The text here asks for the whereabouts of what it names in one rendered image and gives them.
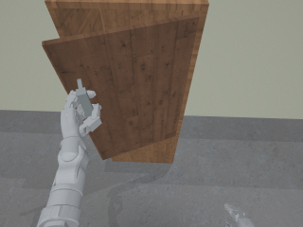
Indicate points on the right robot hand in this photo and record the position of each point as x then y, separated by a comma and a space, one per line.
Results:
238, 216

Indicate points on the handle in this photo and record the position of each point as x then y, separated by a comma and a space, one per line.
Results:
84, 99

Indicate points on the robot left forearm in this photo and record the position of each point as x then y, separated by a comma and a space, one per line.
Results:
63, 205

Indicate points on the cupboard door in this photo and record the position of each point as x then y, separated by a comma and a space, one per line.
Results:
139, 74

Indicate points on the left robot hand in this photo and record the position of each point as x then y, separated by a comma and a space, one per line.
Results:
71, 118

